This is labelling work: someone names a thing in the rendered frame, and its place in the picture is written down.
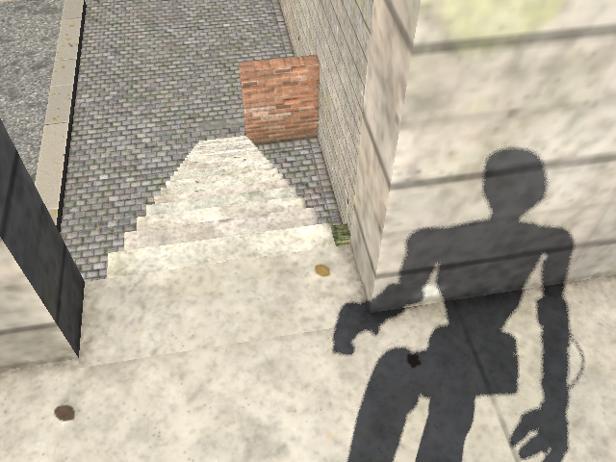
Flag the stairs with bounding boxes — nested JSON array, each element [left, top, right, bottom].
[[107, 136, 336, 278]]

